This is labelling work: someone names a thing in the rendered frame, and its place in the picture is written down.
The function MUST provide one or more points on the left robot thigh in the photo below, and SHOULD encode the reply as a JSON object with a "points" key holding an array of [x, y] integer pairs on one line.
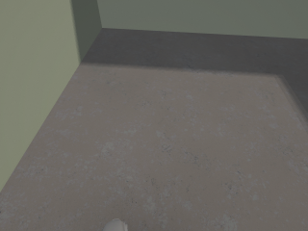
{"points": [[115, 225]]}

